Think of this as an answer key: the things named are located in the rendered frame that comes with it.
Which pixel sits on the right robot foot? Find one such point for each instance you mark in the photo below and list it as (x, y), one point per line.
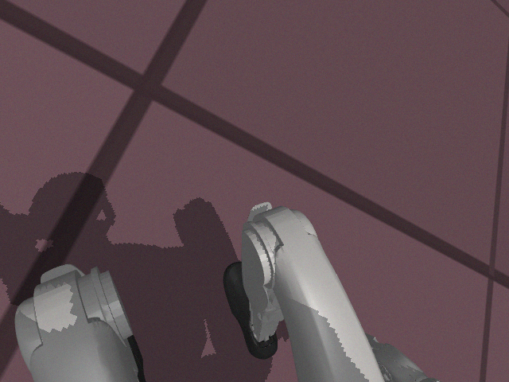
(239, 304)

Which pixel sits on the left robot foot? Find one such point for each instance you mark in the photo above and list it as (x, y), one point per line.
(138, 358)

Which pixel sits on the right robot hand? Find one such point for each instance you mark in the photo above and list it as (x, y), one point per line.
(394, 365)

